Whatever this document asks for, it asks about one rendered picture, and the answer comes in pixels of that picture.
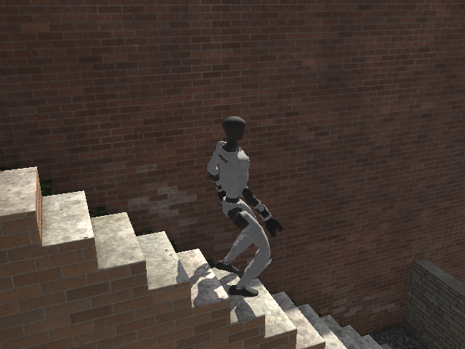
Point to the stairs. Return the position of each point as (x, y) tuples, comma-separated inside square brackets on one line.
[(68, 281)]

